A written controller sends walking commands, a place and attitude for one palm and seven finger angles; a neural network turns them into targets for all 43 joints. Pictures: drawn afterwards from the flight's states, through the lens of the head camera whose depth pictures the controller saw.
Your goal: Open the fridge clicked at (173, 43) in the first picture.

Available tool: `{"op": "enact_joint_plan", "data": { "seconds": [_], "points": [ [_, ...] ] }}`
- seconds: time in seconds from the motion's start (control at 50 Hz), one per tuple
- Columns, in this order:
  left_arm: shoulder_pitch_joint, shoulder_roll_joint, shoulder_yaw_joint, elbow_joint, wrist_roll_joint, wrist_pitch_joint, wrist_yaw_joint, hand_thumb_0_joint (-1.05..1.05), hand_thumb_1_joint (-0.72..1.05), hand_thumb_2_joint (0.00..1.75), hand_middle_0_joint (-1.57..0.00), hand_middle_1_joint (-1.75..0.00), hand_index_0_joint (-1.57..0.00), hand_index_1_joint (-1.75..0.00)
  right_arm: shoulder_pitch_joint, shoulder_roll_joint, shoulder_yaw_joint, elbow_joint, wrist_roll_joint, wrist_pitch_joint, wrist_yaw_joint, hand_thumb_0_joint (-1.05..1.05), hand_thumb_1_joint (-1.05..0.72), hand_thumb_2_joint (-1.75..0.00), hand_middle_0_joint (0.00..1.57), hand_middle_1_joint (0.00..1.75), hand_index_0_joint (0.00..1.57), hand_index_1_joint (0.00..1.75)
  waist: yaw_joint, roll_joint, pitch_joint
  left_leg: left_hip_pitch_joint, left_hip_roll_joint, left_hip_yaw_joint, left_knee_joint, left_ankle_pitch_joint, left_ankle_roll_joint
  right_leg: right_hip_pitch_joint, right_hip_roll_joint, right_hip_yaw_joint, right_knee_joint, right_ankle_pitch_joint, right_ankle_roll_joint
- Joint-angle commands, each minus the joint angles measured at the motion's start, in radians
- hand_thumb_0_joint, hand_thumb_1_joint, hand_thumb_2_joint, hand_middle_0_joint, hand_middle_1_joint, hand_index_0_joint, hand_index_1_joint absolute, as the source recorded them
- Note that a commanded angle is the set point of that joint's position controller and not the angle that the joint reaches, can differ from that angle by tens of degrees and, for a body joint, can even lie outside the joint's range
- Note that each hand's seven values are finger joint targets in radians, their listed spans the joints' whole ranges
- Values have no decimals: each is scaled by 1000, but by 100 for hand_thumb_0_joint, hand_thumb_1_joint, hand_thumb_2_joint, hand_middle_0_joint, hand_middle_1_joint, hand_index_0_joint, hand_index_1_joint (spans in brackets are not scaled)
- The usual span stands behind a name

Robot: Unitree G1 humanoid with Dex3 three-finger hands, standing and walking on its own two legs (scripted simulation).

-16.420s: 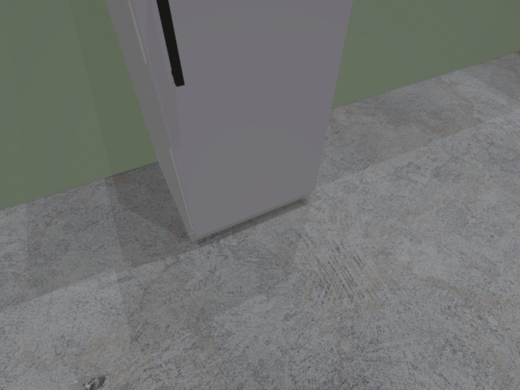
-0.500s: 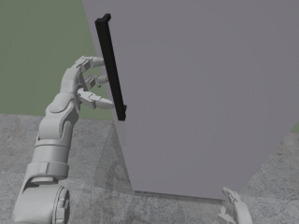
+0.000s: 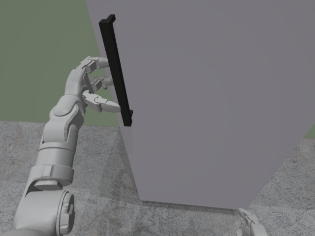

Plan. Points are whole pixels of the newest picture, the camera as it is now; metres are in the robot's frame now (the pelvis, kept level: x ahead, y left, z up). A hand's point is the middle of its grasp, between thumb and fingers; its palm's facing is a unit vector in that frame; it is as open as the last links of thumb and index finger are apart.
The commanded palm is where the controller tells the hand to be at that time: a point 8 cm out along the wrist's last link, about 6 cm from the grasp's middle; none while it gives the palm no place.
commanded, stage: slide the fingers in behind the handle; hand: left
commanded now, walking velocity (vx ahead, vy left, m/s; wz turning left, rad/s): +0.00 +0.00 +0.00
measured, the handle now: (121, 79) +0.45 +0.12 +0.20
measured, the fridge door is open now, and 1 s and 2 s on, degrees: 0 0 0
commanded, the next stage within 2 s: grip the handle and tug to test in 1.64 s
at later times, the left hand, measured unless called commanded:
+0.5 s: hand (111, 89) +0.39 +0.13 +0.21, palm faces -0.06 -1.00 -0.01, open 13.9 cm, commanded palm +0.36 +0.18 +0.21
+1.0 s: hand (120, 90) +0.39 +0.11 +0.21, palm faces -0.06 -1.00 -0.01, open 13.9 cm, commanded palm +0.36 +0.16 +0.21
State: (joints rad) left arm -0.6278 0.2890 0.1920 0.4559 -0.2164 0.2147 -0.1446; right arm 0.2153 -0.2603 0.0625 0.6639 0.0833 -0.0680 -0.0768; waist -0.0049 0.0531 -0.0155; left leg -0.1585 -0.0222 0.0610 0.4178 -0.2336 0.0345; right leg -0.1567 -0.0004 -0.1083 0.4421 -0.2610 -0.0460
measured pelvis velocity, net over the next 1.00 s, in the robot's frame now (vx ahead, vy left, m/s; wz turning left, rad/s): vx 0.00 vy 0.00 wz -0.01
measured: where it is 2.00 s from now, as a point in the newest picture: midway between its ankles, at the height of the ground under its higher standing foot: outside the picture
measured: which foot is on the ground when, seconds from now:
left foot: down 0.00-1.00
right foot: down 0.00-1.00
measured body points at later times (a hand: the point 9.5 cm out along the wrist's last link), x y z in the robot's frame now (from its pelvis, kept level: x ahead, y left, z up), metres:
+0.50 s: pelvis +0.00 +0.00 +0.00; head -0.02 -0.02 +0.45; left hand +0.38 +0.18 +0.22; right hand +0.17 -0.23 -0.09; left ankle +0.00 +0.10 -0.74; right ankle -0.01 -0.08 -0.74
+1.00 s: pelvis +0.00 +0.00 +0.00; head -0.02 -0.02 +0.45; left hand +0.39 +0.16 +0.21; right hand +0.17 -0.23 -0.10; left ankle +0.00 +0.10 -0.74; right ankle -0.01 -0.08 -0.74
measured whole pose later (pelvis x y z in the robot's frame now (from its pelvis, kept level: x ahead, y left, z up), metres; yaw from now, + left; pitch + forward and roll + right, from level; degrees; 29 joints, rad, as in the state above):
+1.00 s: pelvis +0.00 +0.00 +0.00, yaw -1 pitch -2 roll +1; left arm -0.56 0.20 0.12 0.29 -0.21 0.30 -0.05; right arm 0.18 -0.25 0.06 0.65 0.08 -0.03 -0.06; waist 0.00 0.05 -0.02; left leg -0.14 -0.02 0.07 0.41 -0.24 0.03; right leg -0.14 0.00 -0.10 0.44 -0.26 -0.05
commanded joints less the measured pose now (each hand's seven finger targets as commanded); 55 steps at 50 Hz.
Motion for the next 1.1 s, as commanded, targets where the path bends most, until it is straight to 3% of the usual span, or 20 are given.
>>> {"op": "enact_joint_plan", "data": {
  "seconds": [0.0, 0.06, 0.12, 0.16, 0.26, 0.3, 0.42, 0.46, 0.48, 0.56, 0.6, 0.64, 0.66, 0.72, 0.8, 0.88, 0.96, 1.02, 1.06, 1.08],
  "points": [
    [-459, 180, 61, -255, -13, -80, 3, 0, -50, 30, -30, -120, -30, -120, -122, -111, -35, -162, 1, -57, -7, 0, -90, -90, 20, 30, 20, 30, 5, -65, -295, 139, 23, -93, -22, 242, 18, 42, -23, 86, -49, 311, 12],
    [-374, 240, 119, -249, -10, -69, 12, 0, -50, 30, -30, -120, -30, -120, -131, -116, -37, -167, 2, -48, -5, 0, -90, -90, 20, 30, 20, 30, 27, -88, -270, 105, 27, -85, -32, 227, 17, 65, -26, 89, -54, 301, 16],
    [-373, 176, 72, -322, -13, -57, 13, 0, -50, 30, -30, -120, -30, -120, -151, -104, -33, -186, 4, -50, -1, 0, -90, -90, 20, 30, 20, 30, 19, -62, -266, 121, 26, -79, -32, 218, 16, 50, -24, 90, -56, 295, 17],
    [-330, 209, 101, -310, -15, -44, 17, 0, -50, 30, -30, -120, -30, -120, -153, -112, -35, -183, 4, -44, -3, 0, -90, -90, 20, 30, 20, 30, 25, -96, -245, 108, 30, -80, -33, 215, 17, 56, -25, 91, -63, 293, 20],
    [-411, 195, 67, -346, -11, -30, 26, 0, -50, 30, -30, -120, -30, -120, -161, -109, -32, -176, 7, -42, -13, 0, -90, -90, 20, 30, 20, 30, 4, -54, -230, 119, 27, -80, -33, 168, 18, 24, -25, 98, -79, 228, 21],
    [-473, 135, 12, -379, -11, -37, 28, 0, -50, 30, -30, -120, -30, -120, -166, -98, -29, -176, 7, -51, -13, 0, -90, -90, 20, 30, 20, 30, -12, -27, -246, 148, 25, -86, -30, 172, 18, 4, -21, 94, -75, 223, 19],
    [-432, 77, -14, -337, -13, -26, 43, 0, -50, 30, -30, -120, -30, -120, -160, -96, -29, -163, 1, -53, -5, 0, -90, -90, 20, 30, 20, 30, -2, -54, -260, 153, 26, -93, -25, 213, 10, 8, -18, 82, -57, 266, 14],
    [-358, 142, 54, -277, -8, -11, 58, 0, -50, 30, -30, -120, -30, -120, -156, -106, -33, -155, -1, -40, -4, 0, -90, -90, 20, 30, 20, 30, 17, -109, -245, 123, 28, -89, -28, 208, 12, 26, -18, 83, -64, 264, 18],
    [-382, 123, 36, -290, -8, -6, 62, 0, -50, 30, -30, -120, -30, -120, -158, -103, -30, -162, 0, -35, -2, 0, -90, -90, 20, 30, 20, 30, 12, -113, -245, 113, 26, -84, -33, 200, 14, 28, -20, 86, -65, 263, 21],
    [-383, 152, 58, -340, 7, -10, 81, 0, -50, 30, -30, -120, -30, -120, -169, -100, -31, -174, -2, -24, 2, 0, -90, -90, 20, 30, 20, 30, 23, -83, -263, 118, 27, -78, -29, 228, 13, 56, -25, 89, -57, 293, 18],
    [-379, 136, 50, -371, 5, -14, 83, 0, -50, 30, -30, -120, -30, -120, -174, -91, -29, -186, -3, -23, 3, 0, -90, -90, 20, 30, 20, 30, 22, -67, -286, 132, 26, -74, -24, 251, 14, 69, -24, 94, -52, 326, 19],
    [-401, 111, 27, -372, 0, -14, 79, 0, -50, 30, -30, -120, -30, -120, -172, -90, -28, -183, -1, -23, 1, 0, -90, -90, 20, 30, 20, 30, 9, -98, -264, 125, 25, -73, -22, 238, 16, 58, -21, 92, -57, 324, 22],
    [-378, 137, 49, -357, 1, -15, 80, 0, -50, 30, -30, -120, -30, -120, -171, -97, -31, -178, -2, -19, -1, 0, -90, -90, 20, 30, 20, 30, 14, -114, -258, 121, 29, -73, -26, 234, 17, 62, -22, 92, -63, 316, 24],
    [-431, 73, -18, -402, 5, -12, 76, 0, -50, 30, -30, -120, -30, -120, -173, -87, -26, -181, 0, -23, 0, 0, -90, -90, 20, 30, 20, 30, 1, -31, -263, 147, 25, -76, -23, 238, 12, 38, -20, 88, -56, 307, 17],
    [-376, 82, 8, -383, -3, 3, 83, 0, -50, 30, -30, -120, -30, -120, -170, -92, -31, -177, -3, -20, 0, 0, -90, -90, 20, 30, 20, 30, 9, -98, -280, 140, 25, -75, -20, 256, 15, 60, -18, 88, -57, 338, 23],
    [-402, 43, -30, -388, 4, 11, 93, 0, -50, 30, -30, -120, -30, -120, -171, -90, -32, -171, -2, -15, 3, 0, -90, -90, 20, 30, 20, 30, 2, -69, -259, 146, 26, -76, -19, 248, 14, 30, -17, 84, -59, 314, 21],
    [-384, 74, 2, -404, 9, 10, 115, 0, -50, 30, -30, -120, -30, -120, -174, -90, -34, -171, -6, -9, 5, 0, -90, -90, 20, 30, 20, 30, 16, -92, -279, 140, 27, -80, -19, 270, 12, 60, -17, 82, -50, 334, 19],
    [-393, 22, -38, -433, 13, 8, 122, 0, -50, 30, -30, -120, -30, -120, -177, -82, -32, -178, -8, -9, 9, 0, -90, -90, 20, 30, 20, 30, 10, -75, -298, 160, 26, -77, -13, 300, 10, 62, -16, 80, -39, 365, 17],
    [-337, 59, -1, -398, 15, 15, 129, 0, -50, 30, -30, -120, -30, -120, -179, -89, -34, -172, -9, 1, 10, 0, -90, -90, 20, 30, 20, 30, 22, -90, -272, 141, 28, -74, -18, 288, 9, 64, -16, 80, -48, 359, 19],
    [-373, 24, -35, -417, 14, 16, 129, 0, -50, 30, -30, -120, -30, -120, -180, -84, -31, -176, -9, 3, 11, 0, -90, -90, 20, 30, 20, 30, 10, -83, -272, 144, 26, -72, -21, 280, 10, 58, -16, 81, -49, 353, 21]
  ]
}}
